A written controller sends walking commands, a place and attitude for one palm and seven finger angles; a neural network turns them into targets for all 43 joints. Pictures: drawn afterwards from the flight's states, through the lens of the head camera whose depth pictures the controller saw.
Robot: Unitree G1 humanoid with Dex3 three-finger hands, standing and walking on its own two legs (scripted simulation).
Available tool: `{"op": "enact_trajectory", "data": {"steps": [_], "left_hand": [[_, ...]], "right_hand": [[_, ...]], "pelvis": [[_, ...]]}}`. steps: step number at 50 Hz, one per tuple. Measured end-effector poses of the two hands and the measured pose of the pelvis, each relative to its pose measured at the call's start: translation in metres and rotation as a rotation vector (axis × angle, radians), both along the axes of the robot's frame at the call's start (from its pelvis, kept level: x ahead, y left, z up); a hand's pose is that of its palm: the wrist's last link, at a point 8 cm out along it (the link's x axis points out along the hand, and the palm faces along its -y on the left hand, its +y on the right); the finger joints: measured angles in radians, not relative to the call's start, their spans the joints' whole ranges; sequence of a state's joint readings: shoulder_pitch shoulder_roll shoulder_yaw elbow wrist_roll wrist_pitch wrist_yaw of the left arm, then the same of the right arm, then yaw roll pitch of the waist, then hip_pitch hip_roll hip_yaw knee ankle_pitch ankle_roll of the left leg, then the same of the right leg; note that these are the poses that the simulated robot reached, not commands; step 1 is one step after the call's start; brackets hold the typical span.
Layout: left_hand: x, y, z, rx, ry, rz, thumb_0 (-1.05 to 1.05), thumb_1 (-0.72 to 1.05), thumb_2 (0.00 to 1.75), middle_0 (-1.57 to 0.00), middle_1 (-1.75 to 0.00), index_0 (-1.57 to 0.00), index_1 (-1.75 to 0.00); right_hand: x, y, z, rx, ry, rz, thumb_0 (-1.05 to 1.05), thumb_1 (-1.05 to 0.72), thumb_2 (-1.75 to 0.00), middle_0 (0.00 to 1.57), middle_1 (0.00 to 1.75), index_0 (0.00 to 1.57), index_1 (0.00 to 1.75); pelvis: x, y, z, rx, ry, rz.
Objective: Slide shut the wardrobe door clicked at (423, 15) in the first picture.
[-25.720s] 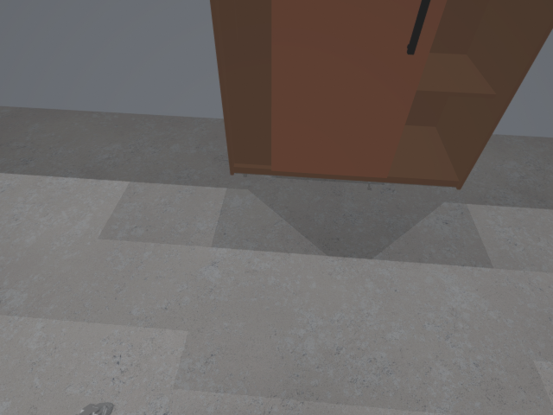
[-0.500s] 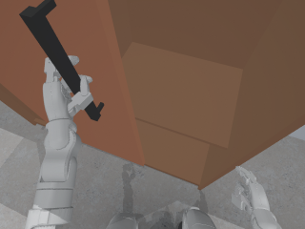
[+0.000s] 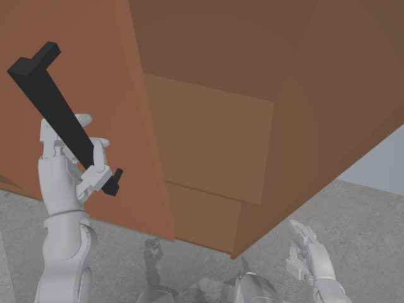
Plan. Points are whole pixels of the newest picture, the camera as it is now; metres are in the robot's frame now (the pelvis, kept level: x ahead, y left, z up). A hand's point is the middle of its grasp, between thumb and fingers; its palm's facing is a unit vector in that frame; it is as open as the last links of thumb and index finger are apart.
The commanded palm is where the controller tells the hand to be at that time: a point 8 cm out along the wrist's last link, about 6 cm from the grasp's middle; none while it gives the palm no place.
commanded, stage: step sideways, sliding the door along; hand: left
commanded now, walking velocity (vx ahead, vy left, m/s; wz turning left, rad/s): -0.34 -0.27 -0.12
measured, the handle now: (90, 141) +0.31 +0.25 +0.12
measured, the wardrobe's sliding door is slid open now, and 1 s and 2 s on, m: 0.27 0.05 0.00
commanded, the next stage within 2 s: stop walking and hold the door there in 1.86 s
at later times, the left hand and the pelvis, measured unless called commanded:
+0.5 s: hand (162, 184) +0.26 +0.12 +0.12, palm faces +0.43 -0.90 -0.07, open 6.9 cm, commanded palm +0.22 +0.09 +0.11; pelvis -0.07 -0.10 +0.00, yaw -3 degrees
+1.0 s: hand (248, 209) +0.25 -0.01 +0.12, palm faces +0.38 -0.92 -0.07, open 7.0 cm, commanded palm +0.21 -0.04 +0.12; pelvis -0.11 -0.22 -0.01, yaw -4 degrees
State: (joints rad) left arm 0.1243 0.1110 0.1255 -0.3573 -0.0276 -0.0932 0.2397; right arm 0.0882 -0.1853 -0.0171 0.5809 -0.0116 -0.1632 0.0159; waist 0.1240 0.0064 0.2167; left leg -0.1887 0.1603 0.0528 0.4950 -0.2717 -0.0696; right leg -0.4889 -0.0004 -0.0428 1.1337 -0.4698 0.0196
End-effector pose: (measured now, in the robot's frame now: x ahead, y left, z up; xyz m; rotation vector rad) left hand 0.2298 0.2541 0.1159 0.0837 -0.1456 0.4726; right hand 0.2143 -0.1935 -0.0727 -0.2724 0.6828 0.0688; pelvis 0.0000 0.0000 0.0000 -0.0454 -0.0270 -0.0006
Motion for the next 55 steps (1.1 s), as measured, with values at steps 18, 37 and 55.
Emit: {"op": "enact_trajectory", "data": {"steps": [18, 37, 55], "left_hand": [[-0.006, -0.065, 0.000, 0.077, 0.018, 0.036, 0.00, 0.71, 0.84, -0.42, -1.38, -0.08, -1.37], [-0.015, -0.153, 0.001, 0.041, 0.022, -0.020, 0.01, 0.76, 0.84, -0.32, -1.34, -0.02, -1.31], [-0.024, -0.251, 0.003, 0.026, 0.039, -0.086, 0.01, 0.79, 0.83, -0.26, -1.28, 0.00, -1.29]], "right_hand": [[-0.049, -0.096, -0.026, 0.043, 0.003, -0.096, 0.01, -0.91, -0.90, 0.20, 0.30, 0.21, 0.30], [-0.145, -0.192, -0.031, 0.066, 0.073, -0.167, 0.01, -0.91, -0.90, 0.20, 0.30, 0.21, 0.30], [-0.159, -0.270, -0.033, 0.071, 0.092, -0.189, 0.01, -0.91, -0.90, 0.20, 0.30, 0.20, 0.30]], "pelvis": [[-0.046, -0.080, -0.014, 0.033, 0.022, -0.050], [-0.097, -0.170, -0.019, -0.012, -0.023, -0.089], [-0.111, -0.242, -0.016, 0.010, -0.020, -0.056]]}}
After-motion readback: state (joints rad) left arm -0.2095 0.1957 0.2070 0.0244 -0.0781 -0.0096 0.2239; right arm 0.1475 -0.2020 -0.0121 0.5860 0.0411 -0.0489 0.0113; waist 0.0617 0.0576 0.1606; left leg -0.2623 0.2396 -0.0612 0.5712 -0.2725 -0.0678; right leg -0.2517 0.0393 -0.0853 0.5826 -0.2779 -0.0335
